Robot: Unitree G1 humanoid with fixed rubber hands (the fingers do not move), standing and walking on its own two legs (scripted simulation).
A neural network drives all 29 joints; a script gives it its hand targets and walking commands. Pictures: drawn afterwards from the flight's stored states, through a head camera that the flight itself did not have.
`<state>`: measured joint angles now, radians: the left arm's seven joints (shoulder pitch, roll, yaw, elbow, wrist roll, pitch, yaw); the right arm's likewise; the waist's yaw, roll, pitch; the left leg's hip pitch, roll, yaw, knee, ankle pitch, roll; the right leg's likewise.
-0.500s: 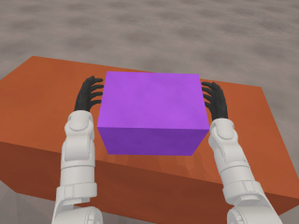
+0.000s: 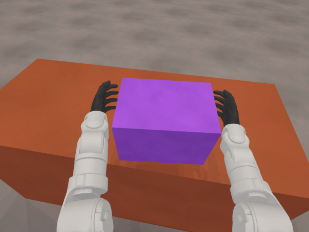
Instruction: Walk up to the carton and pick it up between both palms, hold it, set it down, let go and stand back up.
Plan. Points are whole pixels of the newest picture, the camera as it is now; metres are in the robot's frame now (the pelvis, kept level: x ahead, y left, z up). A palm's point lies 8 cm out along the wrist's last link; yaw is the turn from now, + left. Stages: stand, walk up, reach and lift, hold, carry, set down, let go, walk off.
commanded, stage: set down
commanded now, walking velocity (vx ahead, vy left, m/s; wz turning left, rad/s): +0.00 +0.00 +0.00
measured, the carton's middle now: (163, 122) +0.40 -0.04 +0.06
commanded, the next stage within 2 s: none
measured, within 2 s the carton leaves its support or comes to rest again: neither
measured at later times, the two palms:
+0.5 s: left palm (100, 114) +0.41 +0.14 +0.10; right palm (223, 116) +0.37 -0.20 +0.10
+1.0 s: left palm (105, 112) +0.43 +0.13 +0.09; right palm (223, 117) +0.38 -0.21 +0.08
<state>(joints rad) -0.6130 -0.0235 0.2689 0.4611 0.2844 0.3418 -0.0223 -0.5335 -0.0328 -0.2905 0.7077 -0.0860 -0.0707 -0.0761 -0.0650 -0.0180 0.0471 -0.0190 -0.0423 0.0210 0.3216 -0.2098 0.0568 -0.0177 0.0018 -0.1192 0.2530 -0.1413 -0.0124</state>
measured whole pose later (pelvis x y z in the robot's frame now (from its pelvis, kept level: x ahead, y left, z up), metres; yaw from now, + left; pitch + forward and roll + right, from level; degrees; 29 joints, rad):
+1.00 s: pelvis +0.01 +0.00 +0.00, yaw -2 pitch +1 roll -1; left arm -0.76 0.01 0.40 0.87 0.29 0.05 -0.03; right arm -0.65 0.04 -0.56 0.84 -0.30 -0.17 -0.03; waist -0.03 -0.02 0.02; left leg -0.12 -0.03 0.06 0.30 -0.21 0.05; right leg -0.13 0.02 -0.09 0.24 -0.13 -0.02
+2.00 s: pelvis +0.02 +0.00 +0.00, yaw -2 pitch +11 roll -1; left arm -0.88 0.04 0.49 1.14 0.32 -0.14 -0.02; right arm -0.70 0.07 -0.71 0.88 -0.43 -0.21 -0.01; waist -0.05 0.00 -0.06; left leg -0.34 -0.03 0.06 0.36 -0.21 0.05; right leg -0.35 0.01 -0.09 0.30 -0.13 -0.02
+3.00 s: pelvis +0.01 -0.01 -0.01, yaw -1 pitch +17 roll -1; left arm -0.94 0.08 0.54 1.25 0.36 -0.28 -0.01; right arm -0.75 0.06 -0.76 0.94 -0.48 -0.29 -0.02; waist -0.06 0.00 -0.10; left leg -0.47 -0.03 0.04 0.36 -0.19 0.05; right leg -0.49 0.00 -0.10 0.32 -0.13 -0.03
